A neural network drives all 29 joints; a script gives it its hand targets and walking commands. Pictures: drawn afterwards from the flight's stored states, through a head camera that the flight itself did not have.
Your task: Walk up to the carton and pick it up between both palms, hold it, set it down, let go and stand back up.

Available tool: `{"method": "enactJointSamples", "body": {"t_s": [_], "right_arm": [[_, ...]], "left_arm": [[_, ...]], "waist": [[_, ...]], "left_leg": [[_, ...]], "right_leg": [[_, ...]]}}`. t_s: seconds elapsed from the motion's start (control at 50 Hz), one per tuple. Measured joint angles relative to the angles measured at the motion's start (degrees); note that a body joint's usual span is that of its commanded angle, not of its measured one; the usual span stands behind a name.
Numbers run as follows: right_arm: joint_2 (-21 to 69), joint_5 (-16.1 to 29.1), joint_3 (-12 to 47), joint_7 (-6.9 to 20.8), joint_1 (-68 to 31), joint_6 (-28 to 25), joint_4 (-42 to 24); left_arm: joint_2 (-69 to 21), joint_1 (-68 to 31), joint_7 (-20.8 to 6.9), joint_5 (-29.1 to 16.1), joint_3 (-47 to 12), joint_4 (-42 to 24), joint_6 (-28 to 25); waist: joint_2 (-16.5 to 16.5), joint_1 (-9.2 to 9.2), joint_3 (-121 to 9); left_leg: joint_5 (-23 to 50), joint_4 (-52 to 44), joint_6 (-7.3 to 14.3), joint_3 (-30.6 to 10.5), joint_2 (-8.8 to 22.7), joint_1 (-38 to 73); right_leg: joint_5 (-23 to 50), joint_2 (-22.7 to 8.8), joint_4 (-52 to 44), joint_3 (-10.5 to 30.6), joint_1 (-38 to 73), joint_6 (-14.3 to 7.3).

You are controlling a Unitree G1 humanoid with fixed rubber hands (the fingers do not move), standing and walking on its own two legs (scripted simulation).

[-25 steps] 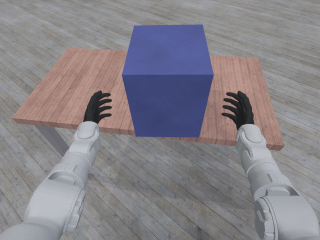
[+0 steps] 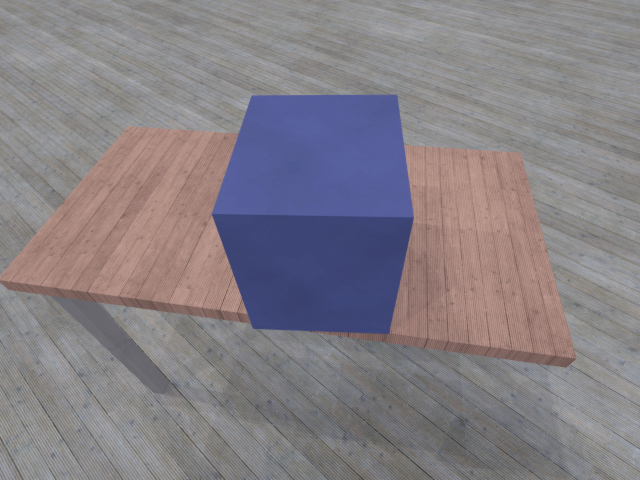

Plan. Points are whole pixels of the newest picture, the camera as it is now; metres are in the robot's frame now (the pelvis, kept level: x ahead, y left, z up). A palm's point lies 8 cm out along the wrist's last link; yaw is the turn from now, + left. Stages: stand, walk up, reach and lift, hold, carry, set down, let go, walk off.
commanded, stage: stand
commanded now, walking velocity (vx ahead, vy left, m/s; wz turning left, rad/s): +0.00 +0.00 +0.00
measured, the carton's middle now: (321, 217) +0.48 +0.03 +0.04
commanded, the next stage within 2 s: none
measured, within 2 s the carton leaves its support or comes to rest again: neither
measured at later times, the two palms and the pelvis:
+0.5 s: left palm out of the picture -0.03 +0.20 -0.14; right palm out of the picture -0.03 -0.26 -0.14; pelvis +0.00 -0.03 +0.00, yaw +0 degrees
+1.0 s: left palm out of the picture -0.08 +0.19 -0.14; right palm out of the picture -0.06 -0.25 -0.15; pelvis +0.00 -0.03 +0.00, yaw +0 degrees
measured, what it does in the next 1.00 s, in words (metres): stands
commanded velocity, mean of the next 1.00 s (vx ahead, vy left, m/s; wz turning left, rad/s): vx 0.00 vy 0.00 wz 0.00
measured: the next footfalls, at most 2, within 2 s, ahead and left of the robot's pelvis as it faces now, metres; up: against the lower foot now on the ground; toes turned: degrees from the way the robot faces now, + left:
none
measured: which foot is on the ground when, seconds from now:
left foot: down 0.00-1.00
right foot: down 0.00-1.00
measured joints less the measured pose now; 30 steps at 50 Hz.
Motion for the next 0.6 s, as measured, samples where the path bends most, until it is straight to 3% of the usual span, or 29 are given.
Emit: {"method": "enactJointSamples", "body": {"t_s": [0.12, 0.3, 0.44, 0.6], "right_arm": [[-0.5, 1.0, 2.5, -1.4, 2.6, 1.7, -2.3], [3.3, 2.3, 7.6, -2.9, -3.2, 4.6, -5.7], [5.4, 2.9, 9.1, -3.0, -3.4, 4.1, -3.8], [5.3, 3.2, 9.8, -3.5, 0.8, 3.4, 1.7]], "left_arm": [[-0.9, 4.5, 1.6, -1.4, -1.7, -3.2, 1.0], [-5.5, -2.4, 1.5, -2.2, -5.4, -10.4, 2.0], [-7.6, -3.8, 0.4, -2.3, -6.1, -13.8, 1.7], [-7.1, -0.8, 1.1, -3.0, -5.2, -11.5, 2.4]], "waist": [[0.2, -0.22, -1.6], [-0.2, -0.78, -7.9], [-1.4, -0.94, -5.5], [-0.4, -1.59, -0.1]], "left_leg": [[-1.3, 0.4, -0.8, 0.3, 0.5, 3.9], [-1.8, -0.5, -2.0, -0.5, 2.1, 8.7], [0.4, -3.2, -2.4, -0.4, 2.7, 9.7], [2.0, -5.3, -2.4, -0.6, 2.8, 10.1]], "right_leg": [[-2.0, 0.6, 1.2, 0.3, 3.4, -1.0], [-1.5, 2.2, -0.9, -0.4, 8.8, -2.0], [1.0, 2.7, -4.0, -0.3, 10.0, -2.5], [2.9, 2.9, -7.0, -0.4, 10.7, -2.7]]}}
